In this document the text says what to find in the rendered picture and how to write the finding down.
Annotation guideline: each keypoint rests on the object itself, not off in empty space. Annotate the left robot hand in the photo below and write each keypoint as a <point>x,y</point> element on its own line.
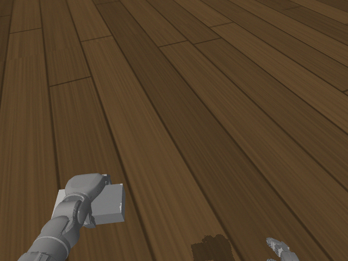
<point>90,185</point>

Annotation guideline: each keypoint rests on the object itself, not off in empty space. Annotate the left robot arm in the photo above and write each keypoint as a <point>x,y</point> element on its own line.
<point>61,232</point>

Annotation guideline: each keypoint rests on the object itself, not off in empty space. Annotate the carton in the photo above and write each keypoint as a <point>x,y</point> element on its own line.
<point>107,207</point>

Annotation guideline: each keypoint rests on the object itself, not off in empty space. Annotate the right robot hand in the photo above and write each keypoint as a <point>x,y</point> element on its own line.
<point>282,250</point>

